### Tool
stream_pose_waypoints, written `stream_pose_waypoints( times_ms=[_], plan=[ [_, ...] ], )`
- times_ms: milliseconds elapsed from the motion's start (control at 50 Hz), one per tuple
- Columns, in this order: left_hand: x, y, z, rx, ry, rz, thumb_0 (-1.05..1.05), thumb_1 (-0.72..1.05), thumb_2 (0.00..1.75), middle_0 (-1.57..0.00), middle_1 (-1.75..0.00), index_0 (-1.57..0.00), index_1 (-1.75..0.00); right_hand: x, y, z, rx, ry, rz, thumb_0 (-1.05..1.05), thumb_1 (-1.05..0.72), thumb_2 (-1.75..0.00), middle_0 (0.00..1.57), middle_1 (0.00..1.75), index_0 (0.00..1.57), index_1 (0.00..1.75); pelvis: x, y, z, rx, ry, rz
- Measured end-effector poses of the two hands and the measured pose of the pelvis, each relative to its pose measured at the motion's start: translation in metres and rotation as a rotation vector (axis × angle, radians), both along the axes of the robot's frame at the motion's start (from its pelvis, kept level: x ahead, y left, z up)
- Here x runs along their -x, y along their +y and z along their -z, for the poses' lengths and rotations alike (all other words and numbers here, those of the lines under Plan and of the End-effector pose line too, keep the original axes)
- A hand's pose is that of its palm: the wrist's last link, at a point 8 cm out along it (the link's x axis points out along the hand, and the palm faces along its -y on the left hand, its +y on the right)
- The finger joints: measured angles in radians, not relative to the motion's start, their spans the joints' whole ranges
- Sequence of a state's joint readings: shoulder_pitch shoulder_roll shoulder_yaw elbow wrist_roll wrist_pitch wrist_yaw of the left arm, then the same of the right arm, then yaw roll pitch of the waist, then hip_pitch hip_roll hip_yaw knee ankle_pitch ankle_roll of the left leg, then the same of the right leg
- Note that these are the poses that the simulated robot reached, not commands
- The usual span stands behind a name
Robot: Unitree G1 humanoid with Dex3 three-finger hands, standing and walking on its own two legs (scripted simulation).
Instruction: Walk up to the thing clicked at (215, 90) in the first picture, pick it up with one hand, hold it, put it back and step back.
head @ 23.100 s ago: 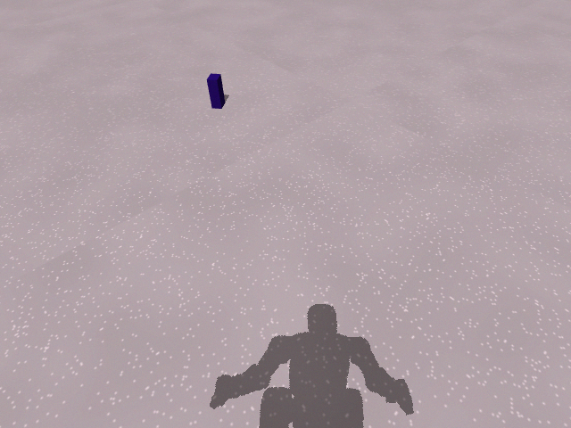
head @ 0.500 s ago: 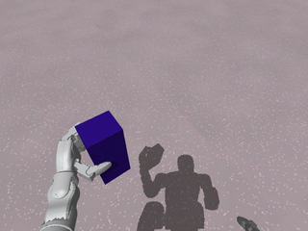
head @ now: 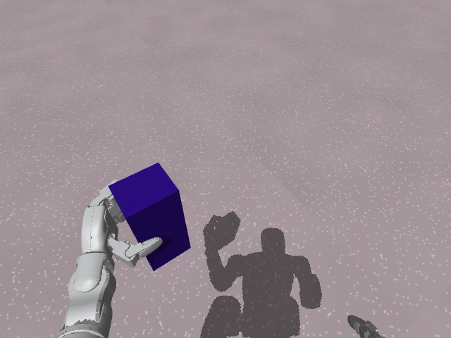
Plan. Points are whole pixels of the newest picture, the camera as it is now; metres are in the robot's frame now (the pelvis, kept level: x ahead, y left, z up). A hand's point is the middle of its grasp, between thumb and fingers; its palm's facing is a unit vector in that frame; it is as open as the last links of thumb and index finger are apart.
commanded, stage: hold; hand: left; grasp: from the side
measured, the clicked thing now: (155, 221) +0.33 +0.15 +0.02
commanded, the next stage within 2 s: crouch in 0.62 s
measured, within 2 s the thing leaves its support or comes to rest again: neither
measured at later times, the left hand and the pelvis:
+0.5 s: hand (133, 220) +0.32 +0.19 +0.04, palm faces +0.14 -0.99 -0.03, open 11.0 cm; pelvis +0.00 +0.00 +0.00, yaw +0 degrees
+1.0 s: hand (136, 225) +0.33 +0.19 +0.01, palm faces +0.19 -0.98 -0.03, open 10.9 cm; pelvis -0.01 +0.00 -0.01, yaw +0 degrees
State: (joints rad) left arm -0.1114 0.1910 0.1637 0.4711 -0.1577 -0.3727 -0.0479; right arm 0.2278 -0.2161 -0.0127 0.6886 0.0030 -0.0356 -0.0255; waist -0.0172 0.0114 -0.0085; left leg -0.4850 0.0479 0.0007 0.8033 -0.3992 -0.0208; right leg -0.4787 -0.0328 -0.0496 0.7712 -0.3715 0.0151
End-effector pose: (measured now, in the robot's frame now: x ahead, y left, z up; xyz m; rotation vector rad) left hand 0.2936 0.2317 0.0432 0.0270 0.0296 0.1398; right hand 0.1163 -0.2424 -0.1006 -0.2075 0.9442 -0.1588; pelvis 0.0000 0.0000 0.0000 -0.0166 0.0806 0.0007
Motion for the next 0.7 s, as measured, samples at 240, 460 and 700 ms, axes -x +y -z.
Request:
stream_pose_waypoints(
  times_ms=[240,460,700],
  plan=[
    [-0.0008,-0.0011,-0.0025,-0.005,-0.008,-0.001,0.0,-0.61,1.11,-0.71,-1.14,-0.72,-1.13,-0.0019,0.0031,-0.0003,0.003,-0.005,-0.004,0.01,-0.92,-0.91,0.2,0.3,0.2,0.3,-0.0004,0.0015,0.0003,0.003,-0.004,-0.002],
    [-0.0041,0.0048,-0.0001,-0.006,0.0,-0.001,0.0,-0.61,1.12,-0.7,-1.14,-0.71,-1.14,0.0008,0.0051,0.0003,-0.001,0.001,0.0,0.01,-0.92,-0.91,0.2,0.3,0.2,0.3,-0.0011,0.0038,0.0006,0.005,0.005,0.0],
    [-0.0039,0.0039,-0.0034,-0.004,-0.012,-0.009,0.0,-0.61,1.11,-0.71,-1.14,-0.72,-1.13,-0.0003,0.0072,0.0005,-0.002,-0.001,-0.003,0.01,-0.92,-0.91,0.2,0.3,0.2,0.3,-0.0028,0.0054,0.0008,0.007,0.001,0.0]
  ],
)
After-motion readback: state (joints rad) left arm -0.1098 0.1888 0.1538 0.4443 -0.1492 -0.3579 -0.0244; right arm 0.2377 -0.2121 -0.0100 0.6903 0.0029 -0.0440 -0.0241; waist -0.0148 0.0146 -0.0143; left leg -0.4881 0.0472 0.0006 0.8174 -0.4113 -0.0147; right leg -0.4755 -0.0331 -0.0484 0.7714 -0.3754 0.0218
